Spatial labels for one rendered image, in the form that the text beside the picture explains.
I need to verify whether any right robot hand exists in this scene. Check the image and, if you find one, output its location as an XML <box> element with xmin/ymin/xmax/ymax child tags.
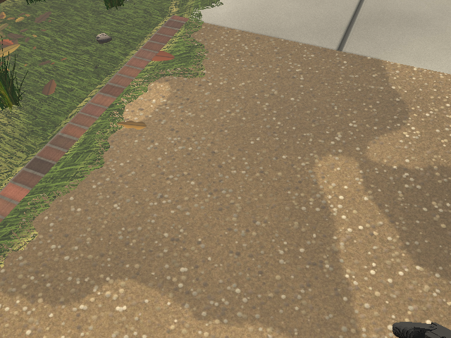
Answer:
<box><xmin>393</xmin><ymin>322</ymin><xmax>451</xmax><ymax>338</ymax></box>

